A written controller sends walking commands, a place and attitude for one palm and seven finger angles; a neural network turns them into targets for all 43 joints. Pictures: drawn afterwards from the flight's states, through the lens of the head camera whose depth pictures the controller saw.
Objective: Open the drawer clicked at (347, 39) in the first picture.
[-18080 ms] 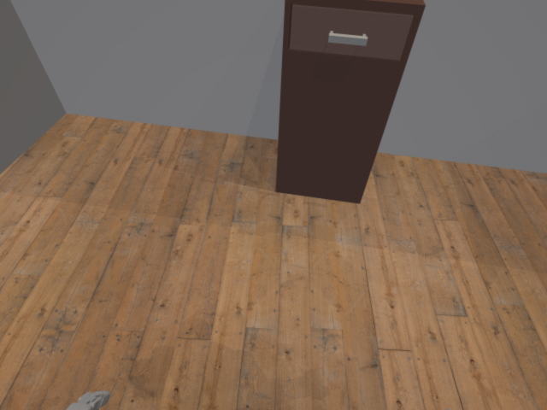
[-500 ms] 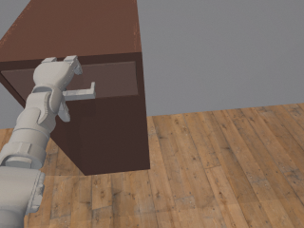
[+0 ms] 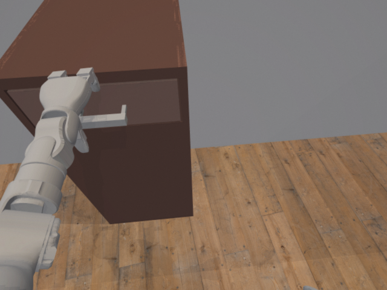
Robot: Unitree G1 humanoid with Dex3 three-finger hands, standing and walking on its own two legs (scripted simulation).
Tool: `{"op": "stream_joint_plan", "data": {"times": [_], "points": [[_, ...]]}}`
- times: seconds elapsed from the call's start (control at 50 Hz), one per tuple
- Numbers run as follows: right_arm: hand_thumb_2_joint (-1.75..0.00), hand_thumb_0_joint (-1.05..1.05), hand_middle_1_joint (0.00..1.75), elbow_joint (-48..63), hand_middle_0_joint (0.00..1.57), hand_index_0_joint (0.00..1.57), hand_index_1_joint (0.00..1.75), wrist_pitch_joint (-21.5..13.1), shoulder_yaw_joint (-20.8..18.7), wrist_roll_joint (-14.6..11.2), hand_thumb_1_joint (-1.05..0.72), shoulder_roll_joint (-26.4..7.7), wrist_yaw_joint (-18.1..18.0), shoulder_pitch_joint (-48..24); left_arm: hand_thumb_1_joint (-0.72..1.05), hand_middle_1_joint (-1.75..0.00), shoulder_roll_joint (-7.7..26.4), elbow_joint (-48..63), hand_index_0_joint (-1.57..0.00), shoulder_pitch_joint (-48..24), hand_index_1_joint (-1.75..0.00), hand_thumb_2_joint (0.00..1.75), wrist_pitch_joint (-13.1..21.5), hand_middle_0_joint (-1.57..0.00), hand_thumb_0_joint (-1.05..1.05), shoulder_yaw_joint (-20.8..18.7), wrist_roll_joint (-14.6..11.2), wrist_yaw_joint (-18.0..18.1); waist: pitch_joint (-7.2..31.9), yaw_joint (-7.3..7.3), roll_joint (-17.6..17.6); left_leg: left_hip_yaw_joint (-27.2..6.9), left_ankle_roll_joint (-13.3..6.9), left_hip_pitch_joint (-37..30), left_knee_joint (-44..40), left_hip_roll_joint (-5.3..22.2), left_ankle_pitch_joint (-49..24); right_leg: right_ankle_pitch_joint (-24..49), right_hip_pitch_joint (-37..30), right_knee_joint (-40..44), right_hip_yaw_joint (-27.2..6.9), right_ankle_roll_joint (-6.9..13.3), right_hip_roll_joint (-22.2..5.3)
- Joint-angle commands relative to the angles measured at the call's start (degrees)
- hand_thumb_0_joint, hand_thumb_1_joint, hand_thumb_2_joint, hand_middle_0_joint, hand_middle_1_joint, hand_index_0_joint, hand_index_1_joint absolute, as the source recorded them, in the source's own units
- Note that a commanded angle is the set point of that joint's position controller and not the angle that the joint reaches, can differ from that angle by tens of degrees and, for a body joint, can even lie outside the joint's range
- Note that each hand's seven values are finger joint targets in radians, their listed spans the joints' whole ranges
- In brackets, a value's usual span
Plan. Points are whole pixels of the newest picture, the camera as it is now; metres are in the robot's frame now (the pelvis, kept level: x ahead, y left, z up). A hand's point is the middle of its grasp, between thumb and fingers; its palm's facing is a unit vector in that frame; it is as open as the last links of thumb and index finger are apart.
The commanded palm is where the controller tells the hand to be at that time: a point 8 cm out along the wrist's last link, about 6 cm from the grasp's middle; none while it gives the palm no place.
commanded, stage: move the hooked fingers above the handle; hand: left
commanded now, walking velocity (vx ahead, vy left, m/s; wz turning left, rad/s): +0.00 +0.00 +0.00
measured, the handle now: (101, 115) +0.51 +0.24 +0.06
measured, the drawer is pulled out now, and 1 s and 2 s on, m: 0.00 0.00 0.00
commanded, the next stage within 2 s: none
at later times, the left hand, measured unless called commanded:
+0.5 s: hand (64, 111) +0.45 +0.28 +0.13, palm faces +0.04 +0.02 -1.00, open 13.8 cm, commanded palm +0.43 +0.25 +0.18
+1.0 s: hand (103, 106) +0.47 +0.21 +0.12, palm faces +0.06 -0.01 -1.00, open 13.5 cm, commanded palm +0.45 +0.27 +0.17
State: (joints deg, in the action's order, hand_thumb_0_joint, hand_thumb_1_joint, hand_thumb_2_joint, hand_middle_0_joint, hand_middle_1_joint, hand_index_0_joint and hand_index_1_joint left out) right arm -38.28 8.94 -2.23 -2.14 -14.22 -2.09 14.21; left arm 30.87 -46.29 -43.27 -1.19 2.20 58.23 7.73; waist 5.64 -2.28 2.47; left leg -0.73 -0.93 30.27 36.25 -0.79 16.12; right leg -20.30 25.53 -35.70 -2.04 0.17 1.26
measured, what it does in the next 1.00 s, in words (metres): stands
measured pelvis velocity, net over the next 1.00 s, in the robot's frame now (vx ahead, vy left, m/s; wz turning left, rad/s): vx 0.00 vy -0.01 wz -0.02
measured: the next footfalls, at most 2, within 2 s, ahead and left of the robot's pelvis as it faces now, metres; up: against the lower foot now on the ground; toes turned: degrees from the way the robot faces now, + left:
none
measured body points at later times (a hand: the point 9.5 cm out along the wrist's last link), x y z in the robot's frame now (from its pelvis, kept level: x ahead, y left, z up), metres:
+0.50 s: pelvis +0.00 +0.00 +0.00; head +0.05 -0.02 +0.45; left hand +0.44 +0.28 +0.18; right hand +0.08 -0.27 -0.13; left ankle +0.01 +0.11 -0.72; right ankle -0.03 -0.12 -0.72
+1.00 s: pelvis +0.00 -0.01 +0.00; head +0.04 -0.03 +0.45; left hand +0.46 +0.20 +0.18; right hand +0.08 -0.26 -0.14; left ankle +0.01 +0.11 -0.72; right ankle -0.03 -0.12 -0.72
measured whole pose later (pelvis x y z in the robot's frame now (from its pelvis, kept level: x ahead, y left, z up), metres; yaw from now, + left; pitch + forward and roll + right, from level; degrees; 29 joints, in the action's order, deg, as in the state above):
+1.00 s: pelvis +0.00 -0.01 +0.00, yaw -1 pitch +10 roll +0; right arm -39.7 9.7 0.2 -3.4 -14.1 -4.5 13.6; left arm 28.5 -49.2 -46.2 -1.6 4.9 57.7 9.1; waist 5.5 -3.1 3.5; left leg 0.2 -0.4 30.1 35.0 0.0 15.4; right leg -19.6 26.3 -35.5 -3.0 0.5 1.9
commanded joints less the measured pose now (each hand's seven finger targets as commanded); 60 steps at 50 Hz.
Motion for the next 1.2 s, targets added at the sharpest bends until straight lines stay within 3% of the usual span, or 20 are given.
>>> {"op": "stream_joint_plan", "data": {"times": [0.0, 0.04, 0.1, 0.16, 0.22, 0.3, 0.38, 0.44, 0.5, 0.56, 0.6, 0.66, 0.68, 0.7, 0.78, 0.8, 0.88, 0.94, 1.0, 1.18], "points": [[-0.9, 0.0, 0.3, 6.04, 0.2, 0.2, 0.3, -1.11, -2.67, 0.07, -0.9, -8.96, -0.71, 2.68, -0.5, -1.2, 11.96, 7.74, -0.3, -24.73, -1.2, 0.3, -3.76, -0.3, 0.0, -0.75, -0.32, -1.56, 21.21, -0.48, -0.78, 1.85, -1.68, -17.05, -2.86, -0.28, -21.25, 19.76, -5.29, 4.4, 3.31, 1.91, 1.25], [-0.9, 0.0, 0.3, 6.79, 0.2, 0.2, 0.3, -0.84, -2.88, 0.11, -0.9, -9.22, -1.0, 2.38, -0.5, -1.2, 11.41, 9.62, -0.3, -22.08, -1.2, 0.3, -3.25, -0.3, 0.0, -0.01, -0.89, -4.33, 21.0, -0.57, -1.94, 1.74, -1.97, -18.4, -2.6, -0.19, -21.43, 20.36, -5.18, 4.81, 2.92, 1.61, 1.25], [-0.9, 0.0, 0.3, 7.84, 0.2, 0.2, 0.3, -0.87, -2.75, 0.18, -0.9, -8.77, -1.54, 1.71, -0.5, -1.2, 6.85, 13.96, -0.3, -21.37, -1.2, 0.3, -0.24, -0.3, 0.0, 3.47, -2.76, -7.78, 17.82, -1.57, -4.17, 1.32, -2.35, -18.62, -2.84, -0.42, -20.04, 19.33, -4.28, 5.97, 2.78, 1.47, 1.06], [-0.9, 0.0, 0.3, 7.16, 0.2, 0.2, 0.3, -0.9, -2.49, 0.23, -0.9, -8.5, -2.14, 1.69, -0.5, -1.2, 11.79, 15.85, -0.3, -24.26, -1.2, 0.3, 3.52, -0.3, 0.0, -0.88, -2.68, -7.49, 15.2, -0.74, -1.67, 0.92, -2.28, -17.88, -2.94, -0.67, -17.83, 17.47, -2.53, 5.73, 2.54, 1.8, 1.11], [-0.9, 0.0, 0.3, 6.53, 0.2, 0.2, 0.3, -1.29, -2.6, 0.48, -0.9, -8.22, -2.12, 2.35, -0.5, -1.2, 18.27, 19.1, -0.3, -28.64, -1.2, 0.3, 6.58, -0.3, 0.0, -6.86, -1.69, -3.72, 18.72, 0.5, 1.79, 0.38, -1.98, -18.07, -2.3, -0.81, -19.18, 17.08, -3.05, 4.35, 2.45, 2.27, 1.29], [-0.9, 0.0, 0.3, 5.55, 0.2, 0.2, 0.3, -1.73, -2.51, 0.88, -0.9, -7.91, -1.87, 2.71, -0.5, -1.2, 24.1, 16.06, -0.3, -27.69, -1.2, 0.3, 5.4, -0.3, 0.0, -13.07, -0.21, 2.51, 21.74, 2.14, 4.26, 0.58, -1.24, -15.86, -1.55, -0.95, -21.37, 18.33, -4.89, 2.7, 2.88, 2.63, 1.53], [-0.9, 0.0, 0.3, 5.0, 0.2, 0.2, 0.3, -1.9, -2.58, 0.57, -0.9, -8.36, -1.29, 2.35, -0.5, -1.2, 20.93, 9.88, -0.3, -24.73, -1.2, 0.3, -0.56, -0.3, 0.0, -9.33, 0.63, 3.83, 22.91, 1.51, 3.69, 1.91, -1.02, -15.49, -1.8, -0.59, -21.2, 19.74, -5.54, 2.92, 3.14, 2.17, 1.47], [-0.9, 0.0, 0.3, 5.45, 0.2, 0.2, 0.3, -1.46, -2.91, -0.07, -0.9, -9.33, -1.05, 2.81, -0.5, -1.2, 13.37, 6.57, -0.3, -21.69, -1.2, 0.3, -4.01, -0.3, 0.0, -1.75, -0.72, -0.85, 21.34, -0.56, -1.36, 2.62, -1.73, -15.58, -2.16, -0.43, -20.04, 21.22, -5.98, 4.57, 2.98, 1.37, 1.15], [-0.9, 0.0, 0.3, 6.09, 0.2, 0.2, 0.3, -1.23, -2.94, -0.42, -0.9, -9.24, -1.59, 2.74, -0.5, -1.2, 4.08, 8.52, -0.3, -22.03, -1.2, 0.3, -3.79, -0.3, 0.0, 7.05, -3.07, -7.43, 17.02, -3.58, -4.97, 2.19, -2.4, -17.21, -2.66, -0.55, -18.11, 20.39, -3.91, 6.82, 2.85, 0.91, 0.96], [-0.9, 0.0, 0.3, 5.78, 0.2, 0.2, 0.3, -1.27, -2.66, 0.01, -0.9, -9.37, -2.67, 2.66, -0.5, -1.2, 8.98, 13.39, -0.3, -25.94, -1.2, 0.3, 1.26, -0.3, 0.0, 3.77, -4.13, -10.78, 15.75, -3.29, -5.11, 1.4, -2.76, -17.09, -2.77, -1.25, -15.97, 19.58, -3.85, 7.04, 1.92, 0.84, 0.75], [-0.9, 0.0, 0.3, 5.7, 0.2, 0.2, 0.3, -1.57, -2.58, 0.41, -0.9, -8.83, -3.19, 2.96, -0.5, -1.2, 11.54, 17.98, -0.3, -28.55, -1.2, 0.3, 5.98, -0.3, 0.0, 1.29, -4.36, -10.47, 16.85, -2.4, -1.8, 1.05, -2.68, -17.81, -2.58, -1.42, -16.72, 19.18, -3.86, 6.39, 1.67, 1.43, 0.7], [-0.9, 0.0, 0.3, 5.32, 0.2, 0.2, 0.3, -1.81, -2.83, 0.54, -0.9, -8.09, -2.91, 3.95, -0.5, -1.2, 17.96, 20.11, -0.3, -29.74, -1.2, 0.3, 10.16, -0.3, 0.0, -6.37, -2.8, -5.29, 19.81, -0.14, 4.02, 0.13, -1.93, -19.1, -1.47, -1.11, -19.76, 17.99, -1.97, 4.09, 2.31, 2.33, 1.37], [-0.9, 0.0, 0.3, 5.12, 0.2, 0.2, 0.3, -1.88, -2.69, 0.55, -0.9, -8.06, -2.76, 4.13, -0.5, -1.2, 21.02, 18.76, -0.3, -29.9, -1.2, 0.3, 10.25, -0.3, 0.0, -9.53, -2.17, -2.96, 19.67, 0.34, 3.7, 0.12, -1.79, -17.3, -1.13, -1.15, -19.87, 17.94, -2.19, 3.35, 2.54, 2.42, 1.51], [-0.9, 0.0, 0.3, 4.73, 0.2, 0.2, 0.3, -1.84, -2.51, 0.78, -0.9, -8.43, -2.79, 4.22, -0.5, -1.2, 27.42, 17.04, -0.3, -29.36, -1.2, 0.3, 9.81, -0.3, 0.0, -15.33, -1.67, -0.37, 20.37, 1.83, 4.2, 0.08, -1.52, -14.77, -1.14, -1.18, -19.69, 17.64, -3.73, 2.79, 2.46, 2.58, 1.53], [-0.9, 0.0, 0.3, 4.91, 0.2, 0.2, 0.3, -2.46, -1.59, 0.19, -0.9, -7.75, -2.16, 1.42, -0.5, -1.2, 24.78, 10.14, -0.3, -26.4, -1.2, 0.3, 1.56, -0.3, 0.0, -12.45, 0.34, 7.05, 20.38, 2.99, 3.62, 2.26, -0.61, -10.46, -1.86, -1.03, -17.74, 17.58, -5.74, 2.35, 2.94, 2.35, 1.41], [-0.9, 0.0, 0.3, 4.91, 0.2, 0.2, 0.3, -2.32, -1.55, 0.29, -0.9, -8.02, -1.98, 1.26, -0.5, -1.2, 24.5, 8.01, -0.3, -26.23, -1.2, 0.3, -0.82, -0.3, 0.0, -11.71, 0.9, 7.37, 22.92, 3.04, 2.51, 2.62, -0.58, -10.52, -1.81, -1.11, -18.76, 18.94, -7.68, 2.24, 2.89, 2.19, 1.46], [-0.9, 0.0, 0.3, 4.52, 0.2, 0.2, 0.3, -1.41, -0.85, -0.58, -0.9, -8.91, -2.58, 0.71, -0.5, -1.2, 25.91, 2.63, -0.3, -28.85, -1.2, 0.3, -7.28, -0.3, 0.0, -9.14, 1.18, 5.34, 22.22, 1.67, -3.03, 3.78, -1.11, -8.71, -3.09, -0.83, -15.3, 19.15, -10.23, 4.08, 2.01, 0.94, 0.69], [-0.9, 0.0, 0.3, 4.48, 0.2, 0.2, 0.3, -0.85, -0.48, -1.26, -0.9, -9.15, -3.9, 0.28, -0.5, -1.2, 26.59, -0.99, -0.3, -27.02, -1.2, 0.3, -8.46, -0.3, 0.0, -8.99, -0.04, 2.1, 20.49, 1.52, -6.7, 4.34, -1.62, -7.81, -4.33, -1.0, -12.7, 18.54, -12.08, 5.77, 1.36, 0.24, -0.01], [-0.9, 0.0, 0.3, 4.99, 0.2, 0.2, 0.3, -0.72, 0.31, -1.84, -0.9, -9.42, -5.06, -0.26, -0.5, -1.2, 26.45, -3.71, -0.3, -27.52, -1.2, 0.3, -7.9, -0.3, 0.0, -7.4, -0.43, -1.15, 14.77, 0.45, -9.86, 4.43, -1.98, -5.39, -5.26, -1.09, -9.21, 16.02, -11.16, 7.72, 0.79, -0.18, -0.56], [-0.9, 0.0, 0.3, 7.42, 0.2, 0.2, 0.3, -1.76, -0.25, -1.67, -0.9, -9.23, -5.64, 1.53, -0.5, -1.2, 25.95, -2.34, -0.3, -21.84, -1.2, 0.3, 0.08, -0.3, 0.0, -8.08, 0.22, -3.87, 13.38, 1.17, -4.95, 4.73, -1.7, -4.55, -4.58, -0.78, -7.24, 13.98, -8.94, 7.14, -0.1, 0.28, -0.61]]}}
